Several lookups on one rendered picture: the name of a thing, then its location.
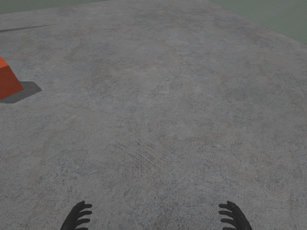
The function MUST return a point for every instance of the robot right hand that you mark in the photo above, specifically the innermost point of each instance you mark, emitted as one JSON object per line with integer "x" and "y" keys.
{"x": 239, "y": 220}

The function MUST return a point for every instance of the robot left hand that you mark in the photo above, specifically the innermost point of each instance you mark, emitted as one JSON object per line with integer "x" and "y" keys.
{"x": 72, "y": 220}

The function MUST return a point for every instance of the carton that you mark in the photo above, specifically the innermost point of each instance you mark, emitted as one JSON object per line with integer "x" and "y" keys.
{"x": 9, "y": 84}

